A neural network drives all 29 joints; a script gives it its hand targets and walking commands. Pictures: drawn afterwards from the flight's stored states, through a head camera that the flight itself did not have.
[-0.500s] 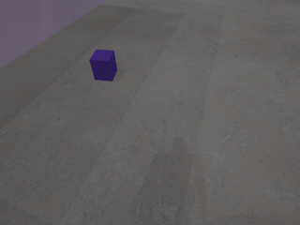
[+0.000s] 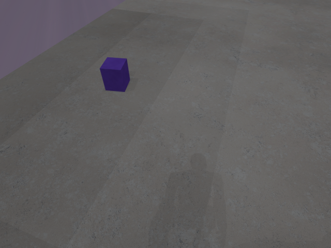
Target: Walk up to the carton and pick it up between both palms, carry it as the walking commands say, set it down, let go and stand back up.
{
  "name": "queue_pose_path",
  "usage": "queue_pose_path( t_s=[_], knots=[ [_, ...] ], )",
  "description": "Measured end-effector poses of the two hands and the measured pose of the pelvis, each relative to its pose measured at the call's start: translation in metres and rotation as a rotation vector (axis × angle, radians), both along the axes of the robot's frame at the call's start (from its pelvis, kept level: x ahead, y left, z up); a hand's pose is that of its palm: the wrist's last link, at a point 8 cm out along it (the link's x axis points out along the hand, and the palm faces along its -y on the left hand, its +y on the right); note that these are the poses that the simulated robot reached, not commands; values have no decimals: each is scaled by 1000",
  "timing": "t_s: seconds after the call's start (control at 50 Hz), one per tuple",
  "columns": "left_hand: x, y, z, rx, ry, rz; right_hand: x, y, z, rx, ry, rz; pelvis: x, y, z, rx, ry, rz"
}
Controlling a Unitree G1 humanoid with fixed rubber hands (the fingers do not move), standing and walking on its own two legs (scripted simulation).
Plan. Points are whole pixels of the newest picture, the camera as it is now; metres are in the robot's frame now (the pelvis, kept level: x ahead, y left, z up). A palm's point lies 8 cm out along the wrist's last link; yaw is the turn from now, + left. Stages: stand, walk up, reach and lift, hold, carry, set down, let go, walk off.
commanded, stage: stand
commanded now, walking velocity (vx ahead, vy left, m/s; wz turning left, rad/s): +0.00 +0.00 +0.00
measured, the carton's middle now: (116, 74) +1.78 +0.54 -0.65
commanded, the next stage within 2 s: walk up in 0.78 s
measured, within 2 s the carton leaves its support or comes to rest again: neither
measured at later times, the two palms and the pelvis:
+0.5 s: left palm out of the picture -0.03 +0.19 -0.15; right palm out of the picture -0.04 -0.20 -0.15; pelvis -0.01 +0.00 +0.00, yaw +0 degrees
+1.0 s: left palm out of the picture -0.04 +0.19 -0.15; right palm out of the picture -0.03 -0.20 -0.15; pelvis -0.01 +0.00 +0.00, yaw +0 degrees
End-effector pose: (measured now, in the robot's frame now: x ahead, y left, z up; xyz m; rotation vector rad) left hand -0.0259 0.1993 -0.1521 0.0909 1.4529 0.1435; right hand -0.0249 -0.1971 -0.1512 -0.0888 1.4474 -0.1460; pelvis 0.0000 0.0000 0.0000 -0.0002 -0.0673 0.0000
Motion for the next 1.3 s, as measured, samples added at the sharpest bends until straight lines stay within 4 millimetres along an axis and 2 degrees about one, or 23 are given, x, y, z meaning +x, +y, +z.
queue_pose_path(
  t_s=[0.2, 0.48, 0.62, 0.84, 0.98, 1.04, 1.1, 1.2, 1.26, 1.3],
  knots=[
    [-10, 1, 1, 3, 23, -5, -10, 3, -1, 3, 18, -10, -5, 1, 0, -1, 9, 0],
    [-5, -4, 0, -13, -3, -12, -16, 2, 1, 2, 17, -19, -8, 2, 1, -1, 15, -1],
    [-8, -4, 1, -11, 2, -4, -20, 2, 1, 2, 24, -14, -8, 1, 1, 1, 18, -3],
    [-18, -5, 2, -3, 33, 8, -21, 5, -1, 21, 33, -21, -9, -1, 0, 1, 32, -5],
    [-19, -6, 4, -3, 38, 16, -13, 3, 0, 21, 21, -4, -7, -3, 0, 2, 40, -5],
    [-14, 0, 4, 13, 1, 6, -2, -7, 0, 16, -2, 26, -2, -2, -1, 1, 54, -1],
    [-8, 17, 5, 49, -40, 21, 22, -23, 3, -26, -37, 85, 3, 5, -4, -8, 62, 9],
    [-4, 58, 6, 104, -55, 19, 92, -39, 16, -112, -186, 143, 19, 29, -8, -21, 54, 28],
    [4, 89, 1, 114, -38, 17, 135, -31, 22, -144, -279, 153, 38, 49, -14, -15, 38, 43],
    [17, 111, -10, 110, -32, 8, 155, -21, 18, -165, -330, 155, 55, 66, -25, -9, 34, 41]
  ],
)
